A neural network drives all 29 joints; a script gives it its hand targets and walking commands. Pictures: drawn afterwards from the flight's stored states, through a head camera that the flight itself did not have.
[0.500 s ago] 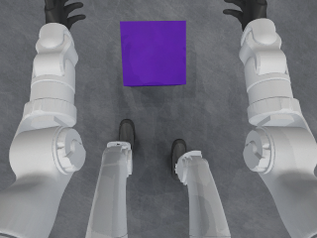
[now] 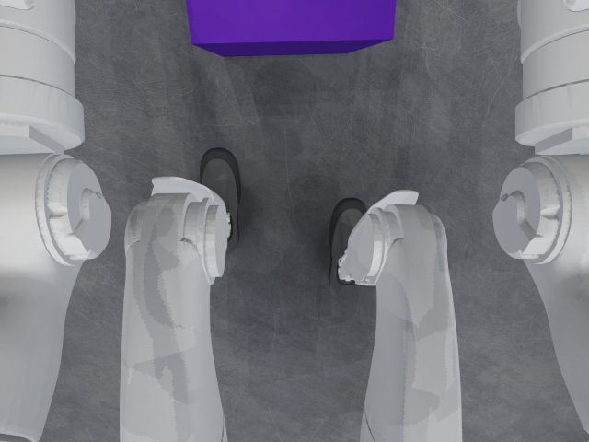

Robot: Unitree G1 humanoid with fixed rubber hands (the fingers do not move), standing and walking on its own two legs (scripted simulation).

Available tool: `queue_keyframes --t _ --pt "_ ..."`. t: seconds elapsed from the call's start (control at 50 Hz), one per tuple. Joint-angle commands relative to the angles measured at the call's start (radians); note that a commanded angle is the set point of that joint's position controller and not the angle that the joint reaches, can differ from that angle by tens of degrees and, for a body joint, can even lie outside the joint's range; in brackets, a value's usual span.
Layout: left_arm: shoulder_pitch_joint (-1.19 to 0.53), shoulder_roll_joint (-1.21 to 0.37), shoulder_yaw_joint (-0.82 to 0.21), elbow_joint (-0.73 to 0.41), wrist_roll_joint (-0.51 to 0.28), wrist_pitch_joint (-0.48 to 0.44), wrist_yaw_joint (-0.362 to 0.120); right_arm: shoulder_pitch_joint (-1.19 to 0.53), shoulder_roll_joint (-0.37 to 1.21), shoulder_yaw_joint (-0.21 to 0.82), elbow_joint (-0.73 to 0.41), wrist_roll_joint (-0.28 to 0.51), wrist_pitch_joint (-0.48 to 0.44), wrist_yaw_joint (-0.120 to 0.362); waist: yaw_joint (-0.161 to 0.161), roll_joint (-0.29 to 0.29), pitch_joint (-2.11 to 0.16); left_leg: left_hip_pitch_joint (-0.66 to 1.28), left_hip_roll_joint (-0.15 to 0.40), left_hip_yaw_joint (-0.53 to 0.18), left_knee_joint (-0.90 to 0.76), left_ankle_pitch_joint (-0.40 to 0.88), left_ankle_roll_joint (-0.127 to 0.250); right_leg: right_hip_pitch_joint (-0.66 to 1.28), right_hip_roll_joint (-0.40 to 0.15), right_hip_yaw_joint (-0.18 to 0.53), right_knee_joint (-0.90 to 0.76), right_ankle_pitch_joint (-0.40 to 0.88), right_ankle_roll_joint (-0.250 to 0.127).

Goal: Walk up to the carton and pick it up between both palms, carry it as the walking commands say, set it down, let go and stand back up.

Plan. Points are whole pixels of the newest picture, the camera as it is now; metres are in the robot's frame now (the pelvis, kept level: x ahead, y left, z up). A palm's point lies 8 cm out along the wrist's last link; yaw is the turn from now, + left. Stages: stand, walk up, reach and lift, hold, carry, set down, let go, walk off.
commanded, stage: reach and lift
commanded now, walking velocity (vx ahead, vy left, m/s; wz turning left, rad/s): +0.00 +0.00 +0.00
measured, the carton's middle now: out of the picture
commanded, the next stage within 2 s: none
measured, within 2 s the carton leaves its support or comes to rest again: neither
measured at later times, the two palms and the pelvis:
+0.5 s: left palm out of the picture +0.55 +0.23 -0.28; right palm out of the picture +0.59 -0.14 -0.27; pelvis +0.00 +0.00 -0.08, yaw +0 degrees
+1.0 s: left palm out of the picture +0.56 +0.23 -0.28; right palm out of the picture +0.60 -0.13 -0.27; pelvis +0.00 +0.00 -0.09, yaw +0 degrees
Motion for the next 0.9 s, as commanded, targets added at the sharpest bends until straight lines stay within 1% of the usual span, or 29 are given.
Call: queue_keyframes --t 0.0,0.02,0.06,0.1,0.14,0.18,0.2,0.26,0.28,0.3,0.32,0.34,0.42,0.46,0.48,0.52,0.56,0.58,0.6,0.62,0.64,0.68,0.74,0.76,0.78,0.82,0.84,0.86,0.88 --pt "-0.455 0.155 -0.031 -0.039 -0.031 -0.042 0.019 -0.424 -0.212 0.067 0.016 -0.013 -0.043 0.005 0.005 0.059 -1.692 1.014 -0.092 0.040 0.139 0.416 -0.009 0.086 0.051 -0.026 -0.112 0.272 0.008" --pt "-0.477 0.186 -0.015 -0.015 -0.008 -0.052 0.019 -0.427 -0.226 0.047 0.080 -0.028 -0.044 0.002 0.016 0.066 -1.613 0.940 -0.095 0.048 0.144 0.355 -0.012 0.032 0.048 -0.014 -0.110 0.214 0.005" --pt "-0.479 0.197 -0.004 0.015 -0.003 -0.060 0.012 -0.462 -0.178 0.069 0.047 -0.014 -0.051 0.013 0.030 0.031 -1.592 0.897 -0.090 0.044 0.160 0.349 -0.001 0.044 0.048 -0.018 -0.081 0.233 0.017" --pt "-0.469 0.177 -0.040 0.091 -0.008 -0.062 0.003 -0.438 -0.184 0.066 0.151 -0.015 -0.056 0.029 0.010 0.051 -1.478 0.847 -0.085 0.046 0.178 0.284 -0.010 -0.006 0.043 -0.023 -0.046 0.191 0.015" --pt "-0.498 0.182 -0.026 0.066 -0.015 -0.077 0.002 -0.506 -0.193 0.082 0.069 -0.016 -0.077 0.029 0.020 0.017 -1.481 0.823 -0.085 0.038 0.197 0.296 -0.005 0.012 0.036 -0.021 -0.031 0.207 0.017" --pt "-0.470 0.147 -0.037 0.134 -0.024 -0.078 -0.008 -0.474 -0.189 0.065 0.136 -0.022 -0.080 0.035 -0.004 0.027 -1.400 0.770 -0.080 0.036 0.217 0.289 -0.004 -0.035 0.044 -0.028 -0.006 0.197 0.017" --pt "-0.439 0.145 -0.044 0.195 -0.020 -0.081 -0.017 -0.428 -0.148 0.086 0.213 -0.009 -0.073 0.043 0.026 0.041 -1.301 0.723 -0.082 0.054 0.215 0.244 -0.012 -0.053 0.036 -0.010 -0.018 0.167 0.013" --pt "-0.503 0.171 -0.024 0.163 -0.022 -0.098 -0.019 -0.478 -0.158 0.087 0.175 -0.028 -0.088 0.043 0.008 -0.004 -1.305 0.680 -0.070 0.031 0.253 0.276 -0.006 -0.037 0.031 -0.004 0.017 0.216 0.022" --pt "-0.504 0.169 -0.038 0.174 -0.019 -0.105 -0.020 -0.471 -0.159 0.071 0.201 -0.028 -0.088 0.036 0.016 0.033 -1.278 0.675 -0.068 0.041 0.271 0.298 -0.015 -0.074 0.034 0.009 0.023 0.227 0.019" --pt "-0.485 0.172 -0.022 0.175 -0.021 -0.108 -0.023 -0.485 -0.169 0.079 0.176 -0.027 -0.096 0.042 0.024 0.005 -1.288 0.683 -0.077 0.047 0.260 0.280 -0.014 -0.041 0.035 -0.008 0.022 0.215 0.025" --pt "-0.463 0.152 -0.024 0.243 -0.015 -0.106 -0.028 -0.441 -0.139 0.086 0.243 -0.012 -0.096 0.045 0.024 0.006 -1.208 0.630 -0.073 0.040 0.281 0.284 -0.011 -0.110 0.032 0.007 0.036 0.222 0.026" --pt "-0.473 0.156 -0.034 0.212 -0.011 -0.110 -0.028 -0.430 -0.151 0.066 0.231 -0.033 -0.099 0.051 0.008 0.028 -1.223 0.695 -0.069 0.025 0.290 0.337 -0.016 -0.129 0.038 -0.006 0.055 0.242 0.025" --pt "-0.474 0.170 -0.017 0.195 -0.002 -0.135 -0.026 -0.455 -0.140 0.101 0.184 -0.005 -0.118 0.048 0.042 0.034 -1.295 0.695 -0.064 0.040 0.334 0.385 -0.013 -0.090 0.035 0.009 0.078 0.294 0.033" --pt "-0.508 0.163 -0.048 0.167 -0.039 -0.140 -0.027 -0.487 -0.148 0.112 0.157 -0.002 -0.122 0.039 0.018 0.023 -1.310 0.735 -0.064 0.036 0.348 0.416 -0.014 -0.093 0.033 0.004 0.089 0.300 0.031" --pt "-0.512 0.193 -0.029 0.140 -0.025 -0.146 -0.017 -0.515 -0.171 0.114 0.100 -0.007 -0.130 0.031 0.040 0.012 -1.389 0.739 -0.068 0.033 0.362 0.458 -0.013 -0.045 0.035 0.007 0.106 0.357 0.035" --pt "-0.512 0.185 -0.056 0.119 -0.056 -0.146 -0.017 -0.514 -0.171 0.117 0.081 0.009 -0.130 0.020 0.029 0.033 -1.420 0.810 -0.063 0.022 0.367 0.483 -0.009 -0.054 0.033 0.002 0.112 0.346 0.032" --pt "-0.506 0.190 -0.047 0.146 -0.047 -0.142 -0.008 -0.505 -0.171 0.115 0.099 0.008 -0.127 0.013 0.023 0.004 -1.407 0.736 -0.061 0.035 0.357 0.433 -0.012 0.003 0.034 -0.006 0.117 0.346 0.035" --pt "-0.514 0.206 -0.047 0.135 -0.044 -0.144 -0.008 -0.515 -0.157 0.125 0.092 0.017 -0.126 0.014 0.052 0.011 -1.408 0.722 -0.068 0.050 0.349 0.402 -0.013 0.026 0.036 -0.009 0.121 0.327 0.036" --pt "-0.487 0.163 -0.056 0.151 -0.070 -0.135 -0.017 -0.465 -0.155 0.119 0.130 0.003 -0.123 0.017 0.013 0.006 -1.352 0.681 -0.065 0.045 0.352 0.411 -0.011 -0.012 0.037 0.004 0.107 0.338 0.026" --pt "-0.468 0.198 -0.039 0.155 -0.041 -0.140 -0.016 -0.473 -0.142 0.128 0.099 0.015 -0.125 0.021 0.050 -0.005 -1.350 0.686 -0.063 0.035 0.355 0.431 -0.008 -0.035 0.036 0.006 0.114 0.348 0.034" --pt "-0.496 0.176 -0.055 0.168 -0.060 -0.136 -0.017 -0.499 -0.156 0.127 0.113 0.005 -0.127 0.023 0.019 -0.027 -1.369 0.698 -0.059 0.034 0.350 0.415 -0.011 -0.006 0.034 -0.005 0.119 0.346 0.030" --pt "-0.510 0.192 -0.062 0.132 -0.059 -0.143 -0.014 -0.496 -0.184 0.097 0.114 0.010 -0.125 0.014 0.021 0.040 -1.346 0.736 -0.058 0.036 0.362 0.435 -0.016 -0.086 0.036 -0.004 0.120 0.325 0.027" --pt "-0.425 0.158 -0.060 0.245 -0.044 -0.129 -0.025 -0.449 -0.131 0.097 0.162 0.019 -0.113 0.035 0.025 0.041 -1.247 0.657 -0.056 0.038 0.328 0.335 -0.004 -0.082 0.040 -0.006 0.106 0.272 0.033" --pt "-0.444 0.161 -0.059 0.204 -0.042 -0.134 -0.023 -0.449 -0.133 0.116 0.165 0.013 -0.117 0.038 0.043 0.027 -1.283 0.684 -0.061 0.038 0.339 0.361 -0.009 -0.062 0.037 0.007 0.115 0.291 0.030" --pt "-0.471 0.155 -0.062 0.188 -0.058 -0.132 -0.028 -0.474 -0.135 0.121 0.157 -0.001 -0.113 0.037 0.027 -0.003 -1.252 0.684 -0.066 0.030 0.330 0.369 -0.003 -0.078 0.035 -0.004 0.108 0.283 0.037" --pt "-0.457 0.168 -0.037 0.191 -0.027 -0.140 -0.022 -0.469 -0.150 0.107 0.152 -0.006 -0.120 0.033 0.038 0.010 -1.273 0.659 -0.066 0.045 0.341 0.357 -0.007 -0.053 0.037 0.012 0.096 0.280 0.028" --pt "-0.480 0.143 -0.074 0.170 -0.059 -0.136 -0.029 -0.483 -0.110 0.125 0.140 0.012 -0.116 0.041 0.021 0.008 -1.294 0.699 -0.061 0.029 0.334 0.366 -0.005 -0.049 0.035 -0.008 0.118 0.295 0.035" --pt "-0.476 0.150 -0.057 0.178 -0.036 -0.139 -0.023 -0.478 -0.155 0.106 0.147 -0.007 -0.122 0.034 0.032 0.048 -1.286 0.720 -0.063 0.038 0.352 0.397 -0.014 -0.101 0.039 0.010 0.103 0.294 0.025" --pt "-0.481 0.138 -0.062 0.178 -0.043 -0.140 -0.027 -0.479 -0.134 0.120 0.155 -0.012 -0.122 0.037 0.016 0.012 -1.279 0.733 -0.068 0.030 0.343 0.391 -0.008 -0.080 0.037 -0.003 0.100 0.284 0.028"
